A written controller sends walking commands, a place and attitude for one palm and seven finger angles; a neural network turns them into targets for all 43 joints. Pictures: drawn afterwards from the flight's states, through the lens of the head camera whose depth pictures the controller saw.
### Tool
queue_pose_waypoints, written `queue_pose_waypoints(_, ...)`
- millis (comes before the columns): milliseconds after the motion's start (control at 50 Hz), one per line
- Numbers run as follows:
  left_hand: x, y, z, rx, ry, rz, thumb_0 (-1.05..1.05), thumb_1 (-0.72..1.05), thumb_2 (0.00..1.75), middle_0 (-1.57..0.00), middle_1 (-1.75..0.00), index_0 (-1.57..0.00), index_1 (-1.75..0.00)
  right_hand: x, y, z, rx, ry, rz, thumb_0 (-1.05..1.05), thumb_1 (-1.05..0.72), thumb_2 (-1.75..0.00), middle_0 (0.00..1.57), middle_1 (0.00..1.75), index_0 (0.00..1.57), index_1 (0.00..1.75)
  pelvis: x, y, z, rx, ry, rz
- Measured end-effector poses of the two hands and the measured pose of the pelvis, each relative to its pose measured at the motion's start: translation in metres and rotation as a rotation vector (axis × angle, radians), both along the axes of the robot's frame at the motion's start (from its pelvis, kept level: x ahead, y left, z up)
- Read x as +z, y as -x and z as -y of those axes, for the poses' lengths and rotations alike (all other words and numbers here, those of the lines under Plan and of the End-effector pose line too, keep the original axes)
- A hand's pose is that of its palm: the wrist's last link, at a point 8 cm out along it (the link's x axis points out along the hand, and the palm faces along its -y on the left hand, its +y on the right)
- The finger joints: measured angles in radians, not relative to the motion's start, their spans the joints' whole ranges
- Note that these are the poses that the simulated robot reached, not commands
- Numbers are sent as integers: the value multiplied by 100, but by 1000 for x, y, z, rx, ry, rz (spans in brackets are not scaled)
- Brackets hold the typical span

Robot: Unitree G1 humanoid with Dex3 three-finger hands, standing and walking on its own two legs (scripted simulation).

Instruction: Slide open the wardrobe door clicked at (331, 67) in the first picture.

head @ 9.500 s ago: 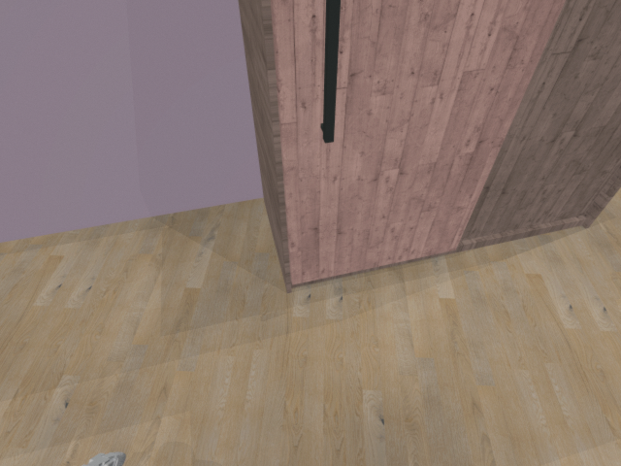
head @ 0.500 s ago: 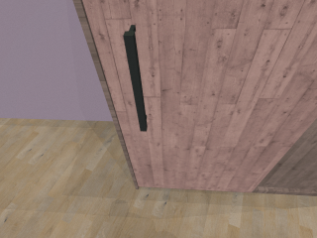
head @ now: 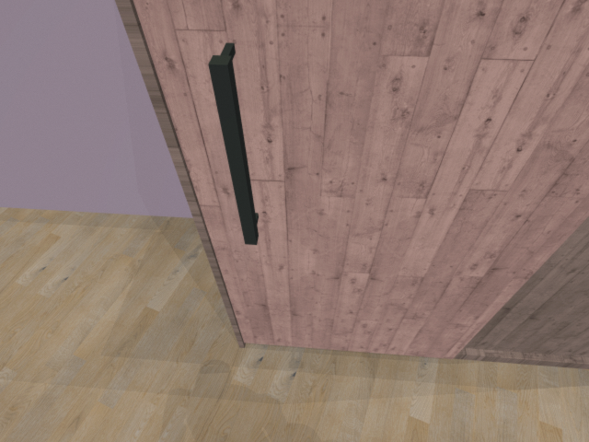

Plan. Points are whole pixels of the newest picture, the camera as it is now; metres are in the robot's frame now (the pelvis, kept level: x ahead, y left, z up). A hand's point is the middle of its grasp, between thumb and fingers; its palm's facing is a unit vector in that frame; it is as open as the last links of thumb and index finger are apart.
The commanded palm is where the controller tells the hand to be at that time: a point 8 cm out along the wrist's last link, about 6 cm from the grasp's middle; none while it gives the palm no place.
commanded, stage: look again from close up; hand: left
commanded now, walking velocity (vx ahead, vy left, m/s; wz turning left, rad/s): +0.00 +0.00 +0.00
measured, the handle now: (242, 162) +0.48 +0.11 +0.11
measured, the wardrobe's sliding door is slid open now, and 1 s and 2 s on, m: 0.00 0.00 0.00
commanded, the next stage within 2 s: raise the hand with hooked fingers in 0.66 s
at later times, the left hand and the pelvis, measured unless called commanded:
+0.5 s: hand out of the picture +0.03 +0.18 -0.17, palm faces +0.03 -0.97 -0.24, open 7.4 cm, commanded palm none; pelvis +0.00 -0.02 +0.00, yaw +1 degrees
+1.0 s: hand (160, 387) +0.18 +0.18 +0.02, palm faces +0.14 -0.99 -0.04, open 7.7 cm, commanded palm +0.10 +0.23 -0.04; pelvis -0.04 -0.02 -0.03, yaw +2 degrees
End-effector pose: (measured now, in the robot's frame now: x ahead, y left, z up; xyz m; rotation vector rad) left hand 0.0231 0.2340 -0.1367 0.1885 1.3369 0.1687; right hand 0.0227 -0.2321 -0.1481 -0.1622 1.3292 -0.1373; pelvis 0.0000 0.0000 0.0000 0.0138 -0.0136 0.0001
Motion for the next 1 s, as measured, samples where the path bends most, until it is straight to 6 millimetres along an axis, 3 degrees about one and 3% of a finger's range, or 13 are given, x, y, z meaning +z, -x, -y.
queue_pose_waypoints(400,3,-1,9,11,-8,17,1,91,89,-20,-30,-21,-30,4,4,19,20,7,-31,0,-91,-90,20,30,20,30,3,2,17,16,2,-1)
queue_pose_waypoints(780,1,12,13,25,-4,9,1,91,89,-20,-30,-21,-30,6,7,21,24,10,-25,0,-91,-90,20,30,20,30,3,8,20,21,9,-1)
queue_pose_waypoints(820,21,-14,8,122,0,196,1,90,89,-20,-30,-21,-30,11,-3,22,25,28,77,0,-91,-90,20,30,20,30,2,11,18,17,11,5)
queue_pose_waypoints(920,122,-104,-2,92,-22,921,2,87,88,-20,-33,-21,-33,31,-53,23,50,54,451,1,-91,-90,20,30,20,30,-6,23,14,48,5,-26)
queue_pose_waypoints(960,147,-123,-1,25,14,1138,2,84,86,-20,-34,-21,-35,40,-75,25,62,57,579,1,-91,-90,20,30,20,30,-14,31,14,42,3,-64)
queue_pose_waypoints(1000,156,-130,3,-70,70,1294,1,80,85,-20,-37,-21,-37,48,-96,27,84,60,693,1,-91,-90,20,30,20,30,-25,39,15,32,0,-104)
